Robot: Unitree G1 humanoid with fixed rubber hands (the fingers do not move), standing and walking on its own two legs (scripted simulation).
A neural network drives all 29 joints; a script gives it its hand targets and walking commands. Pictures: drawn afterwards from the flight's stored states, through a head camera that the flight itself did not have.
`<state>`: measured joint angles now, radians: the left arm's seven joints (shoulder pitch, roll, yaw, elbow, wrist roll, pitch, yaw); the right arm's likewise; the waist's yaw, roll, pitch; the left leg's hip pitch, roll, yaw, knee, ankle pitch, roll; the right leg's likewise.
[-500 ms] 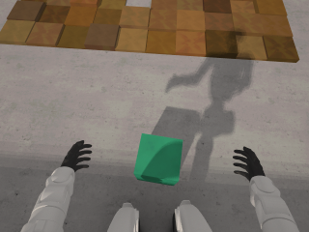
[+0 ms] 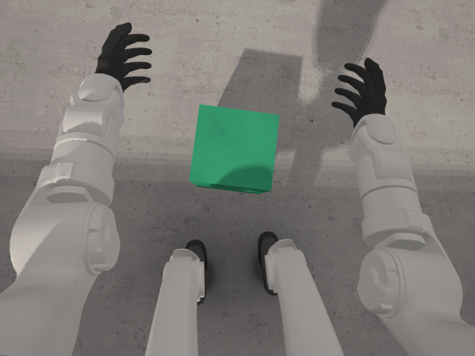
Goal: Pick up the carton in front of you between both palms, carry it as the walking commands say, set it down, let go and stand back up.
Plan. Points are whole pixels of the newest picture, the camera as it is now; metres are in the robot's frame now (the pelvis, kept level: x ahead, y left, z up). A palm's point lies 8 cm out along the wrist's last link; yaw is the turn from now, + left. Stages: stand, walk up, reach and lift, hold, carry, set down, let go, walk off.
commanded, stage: reach and lift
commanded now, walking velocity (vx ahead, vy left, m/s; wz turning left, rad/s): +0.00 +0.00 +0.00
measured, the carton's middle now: (233, 155) +0.49 -0.03 -0.52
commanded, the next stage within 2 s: none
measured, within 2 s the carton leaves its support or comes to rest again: leaves its support in 1.66 s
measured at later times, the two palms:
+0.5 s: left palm (154, 132) +0.52 +0.16 -0.33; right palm (320, 149) +0.45 -0.23 -0.32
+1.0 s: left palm (171, 142) +0.52 +0.14 -0.46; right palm (304, 153) +0.46 -0.23 -0.45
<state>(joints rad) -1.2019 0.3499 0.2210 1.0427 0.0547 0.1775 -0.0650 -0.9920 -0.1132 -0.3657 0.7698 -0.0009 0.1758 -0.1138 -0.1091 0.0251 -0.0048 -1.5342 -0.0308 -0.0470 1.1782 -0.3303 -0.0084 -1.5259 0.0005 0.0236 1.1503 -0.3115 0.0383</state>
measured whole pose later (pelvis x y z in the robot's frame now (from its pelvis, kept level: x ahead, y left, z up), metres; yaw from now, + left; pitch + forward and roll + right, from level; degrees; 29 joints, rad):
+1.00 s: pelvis -0.03 +0.00 -0.27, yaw -3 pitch +39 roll -3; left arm -1.43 0.44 -0.07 1.16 -0.23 0.02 0.08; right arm -1.31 -0.28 -0.14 1.08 0.30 -0.01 -0.15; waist -0.08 -0.04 0.33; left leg -2.29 -0.03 -0.06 2.18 -0.57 -0.03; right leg -2.29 0.04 0.01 2.13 -0.52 0.06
